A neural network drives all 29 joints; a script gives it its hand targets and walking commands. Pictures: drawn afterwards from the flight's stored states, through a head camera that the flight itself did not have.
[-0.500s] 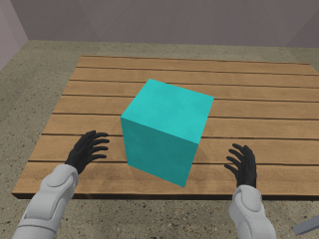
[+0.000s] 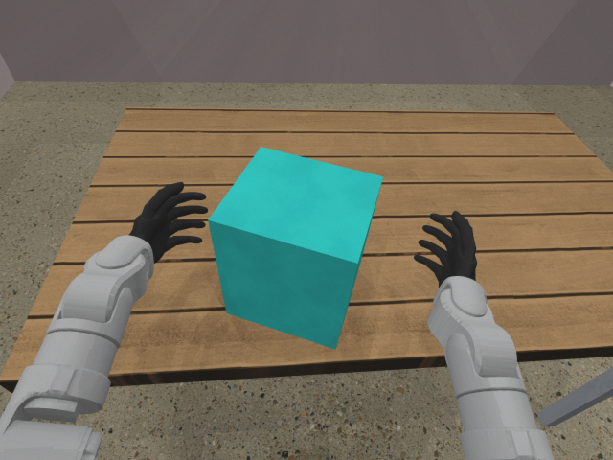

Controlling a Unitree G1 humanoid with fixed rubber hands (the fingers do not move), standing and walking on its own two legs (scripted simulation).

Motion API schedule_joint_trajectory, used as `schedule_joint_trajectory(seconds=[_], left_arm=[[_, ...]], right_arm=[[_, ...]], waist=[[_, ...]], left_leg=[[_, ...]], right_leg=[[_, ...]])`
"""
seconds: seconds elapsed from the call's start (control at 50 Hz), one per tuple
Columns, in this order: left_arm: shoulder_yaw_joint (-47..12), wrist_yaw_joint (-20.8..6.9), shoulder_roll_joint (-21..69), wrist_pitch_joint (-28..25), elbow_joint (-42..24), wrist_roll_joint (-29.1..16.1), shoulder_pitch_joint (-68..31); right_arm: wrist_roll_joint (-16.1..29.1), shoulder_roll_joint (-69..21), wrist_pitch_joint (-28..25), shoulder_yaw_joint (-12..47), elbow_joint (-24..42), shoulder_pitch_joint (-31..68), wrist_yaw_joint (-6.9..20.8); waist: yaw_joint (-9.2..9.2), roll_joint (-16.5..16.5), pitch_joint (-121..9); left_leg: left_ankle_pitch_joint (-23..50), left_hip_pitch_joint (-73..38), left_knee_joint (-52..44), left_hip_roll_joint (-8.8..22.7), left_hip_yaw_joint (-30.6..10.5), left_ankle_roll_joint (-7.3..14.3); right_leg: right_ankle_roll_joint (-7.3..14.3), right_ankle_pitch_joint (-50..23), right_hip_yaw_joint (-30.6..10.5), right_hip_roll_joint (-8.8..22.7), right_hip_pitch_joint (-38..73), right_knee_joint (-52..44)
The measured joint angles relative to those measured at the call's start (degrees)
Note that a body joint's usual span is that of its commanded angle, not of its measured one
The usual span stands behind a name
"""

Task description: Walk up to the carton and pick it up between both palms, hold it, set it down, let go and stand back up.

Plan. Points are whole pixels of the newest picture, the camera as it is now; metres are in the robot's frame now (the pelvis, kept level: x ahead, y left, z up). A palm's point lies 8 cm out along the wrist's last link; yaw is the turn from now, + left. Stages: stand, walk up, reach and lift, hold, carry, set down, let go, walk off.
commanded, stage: reach and lift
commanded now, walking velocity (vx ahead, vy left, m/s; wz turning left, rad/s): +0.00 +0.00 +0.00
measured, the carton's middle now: (299, 250) +0.44 -0.03 +0.00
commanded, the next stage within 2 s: none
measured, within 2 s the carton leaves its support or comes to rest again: neither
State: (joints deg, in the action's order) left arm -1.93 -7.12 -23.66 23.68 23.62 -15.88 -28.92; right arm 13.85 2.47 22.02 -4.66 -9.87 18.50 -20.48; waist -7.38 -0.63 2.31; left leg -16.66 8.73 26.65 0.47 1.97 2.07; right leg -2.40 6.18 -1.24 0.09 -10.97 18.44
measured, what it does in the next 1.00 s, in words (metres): stands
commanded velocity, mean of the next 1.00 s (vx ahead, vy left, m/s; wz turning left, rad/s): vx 0.00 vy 0.00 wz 0.00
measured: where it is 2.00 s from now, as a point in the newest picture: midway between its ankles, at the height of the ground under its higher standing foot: outside the picture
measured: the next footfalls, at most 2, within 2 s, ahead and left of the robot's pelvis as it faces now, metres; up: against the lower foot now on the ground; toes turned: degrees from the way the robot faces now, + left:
none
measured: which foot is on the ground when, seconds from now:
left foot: down 0.00-1.00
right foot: down 0.00-1.00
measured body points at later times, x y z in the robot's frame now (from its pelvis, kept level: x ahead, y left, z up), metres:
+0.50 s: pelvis +0.00 +0.00 +0.00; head +0.02 +0.02 +0.45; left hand +0.46 +0.14 +0.14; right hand +0.37 -0.22 +0.14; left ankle -0.02 +0.09 -0.74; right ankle +0.04 -0.15 -0.74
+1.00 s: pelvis +0.00 -0.01 +0.00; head +0.03 +0.02 +0.45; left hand +0.49 +0.11 +0.14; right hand +0.40 -0.22 +0.13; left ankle -0.02 +0.09 -0.74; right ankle +0.04 -0.15 -0.74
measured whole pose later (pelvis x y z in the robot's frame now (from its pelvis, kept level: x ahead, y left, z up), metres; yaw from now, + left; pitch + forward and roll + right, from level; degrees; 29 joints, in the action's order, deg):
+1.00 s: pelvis +0.00 -0.01 +0.00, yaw +1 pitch +5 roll -2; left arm -3.5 -4.4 -21.4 10.8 66.6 -12.2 -59.2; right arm 10.8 0.4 11.6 -7.0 -46.4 47.5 -18.9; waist -14.0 -1.1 -3.5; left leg -15.0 16.1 25.7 0.4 0.6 1.5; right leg -1.8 5.1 0.5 0.4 -17.7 17.4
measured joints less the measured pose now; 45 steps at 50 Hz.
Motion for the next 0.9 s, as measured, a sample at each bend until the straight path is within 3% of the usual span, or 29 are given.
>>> schedule_joint_trajectory(seconds=[0.56,0.9], left_arm=[[-1.7,1.6,-0.8,-1.2,21.8,0.7,-20.8],[-2.2,2.6,0.5,-7.9,38.1,2.1,-30.4]], right_arm=[[-0.1,-0.3,-1.0,-2.3,-18.1,20.5,0.3],[-1.3,-0.5,-5.8,-2.2,-31.6,29.3,1.2]], waist=[[-4.68,-0.3,-3.3],[-6.70,-0.3,-5.4]], left_leg=[[1.1,5.0,-0.1,0.0,-1.2,-0.4],[1.6,6.5,-1.0,-0.1,-1.4,-0.5]], right_leg=[[0.4,-1.0,1.4,0.1,-4.2,-0.9],[0.5,-1.0,1.7,0.3,-5.8,-1.1]])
